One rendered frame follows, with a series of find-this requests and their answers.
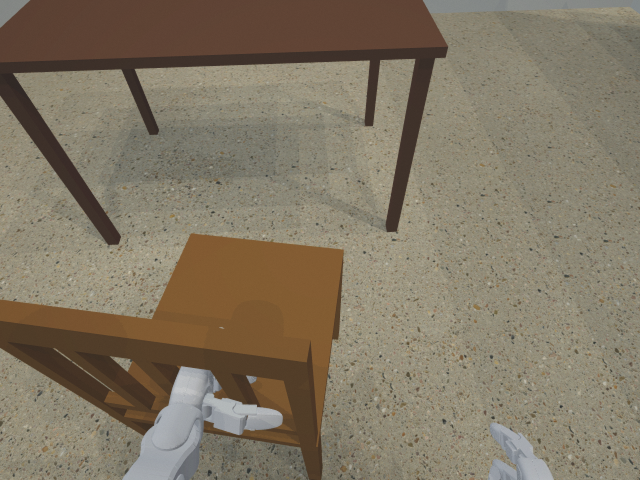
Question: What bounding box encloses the right robot hand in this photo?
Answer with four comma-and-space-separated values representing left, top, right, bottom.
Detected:
488, 423, 554, 480

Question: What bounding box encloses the chair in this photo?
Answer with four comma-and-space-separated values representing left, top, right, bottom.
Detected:
0, 233, 344, 480

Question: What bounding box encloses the left robot hand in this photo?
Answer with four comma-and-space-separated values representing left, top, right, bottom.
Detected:
168, 327, 283, 435

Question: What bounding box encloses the left robot forearm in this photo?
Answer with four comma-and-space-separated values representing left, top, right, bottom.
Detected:
122, 403, 204, 480

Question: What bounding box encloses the table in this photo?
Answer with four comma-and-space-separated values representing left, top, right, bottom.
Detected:
0, 0, 448, 245

